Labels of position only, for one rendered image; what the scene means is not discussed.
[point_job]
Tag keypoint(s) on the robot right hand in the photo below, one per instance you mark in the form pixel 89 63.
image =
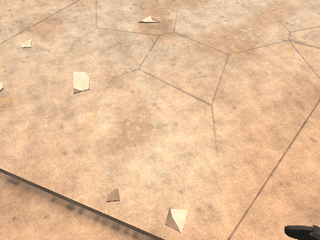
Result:
pixel 303 232

